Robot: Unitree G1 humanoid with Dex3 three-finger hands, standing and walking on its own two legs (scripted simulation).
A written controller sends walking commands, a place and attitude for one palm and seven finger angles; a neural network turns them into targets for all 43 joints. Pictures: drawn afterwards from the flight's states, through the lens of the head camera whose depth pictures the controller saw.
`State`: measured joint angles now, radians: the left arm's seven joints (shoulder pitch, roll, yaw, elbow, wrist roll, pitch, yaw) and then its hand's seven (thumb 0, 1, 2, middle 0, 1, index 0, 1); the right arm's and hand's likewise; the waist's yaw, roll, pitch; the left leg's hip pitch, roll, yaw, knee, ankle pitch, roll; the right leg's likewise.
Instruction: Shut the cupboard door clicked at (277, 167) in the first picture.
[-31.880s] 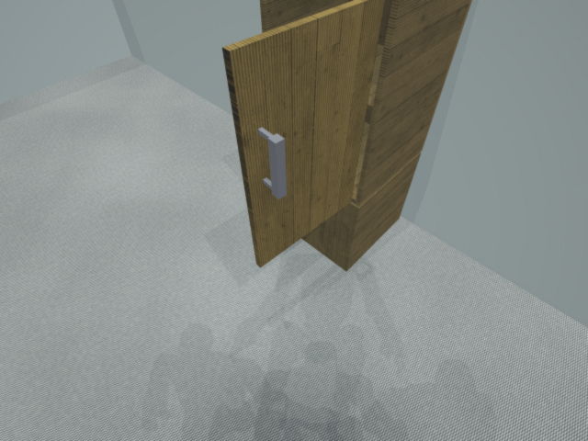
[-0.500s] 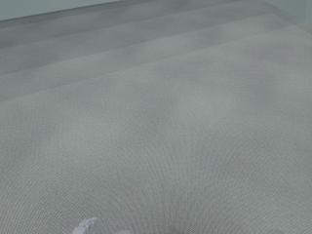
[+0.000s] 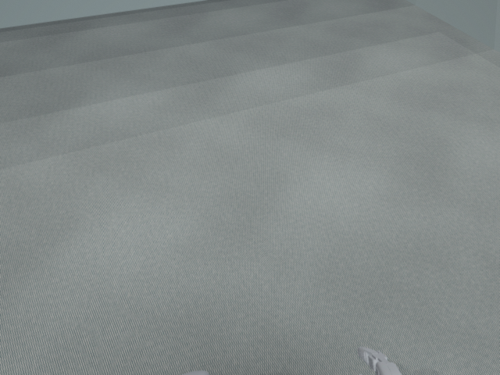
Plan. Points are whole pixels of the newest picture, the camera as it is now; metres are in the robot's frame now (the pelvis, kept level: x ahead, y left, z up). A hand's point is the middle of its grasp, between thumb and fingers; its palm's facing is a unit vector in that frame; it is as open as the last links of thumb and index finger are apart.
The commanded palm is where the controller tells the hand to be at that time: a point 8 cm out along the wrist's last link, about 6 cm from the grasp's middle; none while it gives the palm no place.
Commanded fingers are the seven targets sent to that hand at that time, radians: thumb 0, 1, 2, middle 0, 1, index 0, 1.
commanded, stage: turn to face it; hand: left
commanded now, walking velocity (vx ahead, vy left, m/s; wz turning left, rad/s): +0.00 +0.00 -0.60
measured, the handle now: out of the picture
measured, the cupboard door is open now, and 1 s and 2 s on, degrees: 52 52 52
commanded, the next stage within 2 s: none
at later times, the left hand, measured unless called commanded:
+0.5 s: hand (166, 323) +0.22 +0.19 -0.17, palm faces -0.26 -0.93 -0.25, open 7.4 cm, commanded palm none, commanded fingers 0.00 0.90 0.90 -0.20 -0.30 -0.20 -0.30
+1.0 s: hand (222, 300) +0.27 +0.09 -0.16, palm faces -0.56 -0.79 -0.23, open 7.4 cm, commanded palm none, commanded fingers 0.00 0.90 0.90 -0.20 -0.30 -0.20 -0.30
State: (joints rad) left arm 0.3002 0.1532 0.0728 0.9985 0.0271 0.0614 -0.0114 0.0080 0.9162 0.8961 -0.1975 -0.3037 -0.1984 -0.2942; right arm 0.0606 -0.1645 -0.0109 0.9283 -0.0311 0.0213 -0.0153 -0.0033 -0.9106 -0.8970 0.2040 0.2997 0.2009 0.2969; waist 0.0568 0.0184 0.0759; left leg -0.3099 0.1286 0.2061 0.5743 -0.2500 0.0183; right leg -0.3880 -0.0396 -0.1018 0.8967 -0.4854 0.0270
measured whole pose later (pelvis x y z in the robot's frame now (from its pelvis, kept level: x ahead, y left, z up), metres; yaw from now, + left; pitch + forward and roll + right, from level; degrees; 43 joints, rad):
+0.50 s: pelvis +0.06 +0.01 +0.00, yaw -17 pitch +2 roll -1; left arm 0.15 0.28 0.09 0.89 0.02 0.08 -0.01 0.01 0.91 0.90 -0.20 -0.30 -0.20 -0.29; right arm 0.20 -0.23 -0.02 0.88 -0.03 0.01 -0.02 0.00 -0.91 -0.90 0.20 0.30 0.20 0.30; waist 0.00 -0.04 0.08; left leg -0.27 0.07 0.09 0.55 -0.32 0.00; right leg -0.45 0.03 0.03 0.97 -0.53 0.04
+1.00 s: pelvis +0.09 -0.02 +0.00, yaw -35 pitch +2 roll +0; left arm 0.17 0.22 0.05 0.87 0.03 0.05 -0.01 0.01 0.91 0.90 -0.20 -0.30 -0.20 -0.30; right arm 0.15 -0.25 -0.04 0.87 -0.01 0.06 -0.01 0.00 -0.91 -0.90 0.20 0.30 0.20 0.30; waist -0.01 0.00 0.09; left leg -0.47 0.07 0.03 0.91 -0.41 -0.09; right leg -0.28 0.03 0.06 0.52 -0.28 -0.02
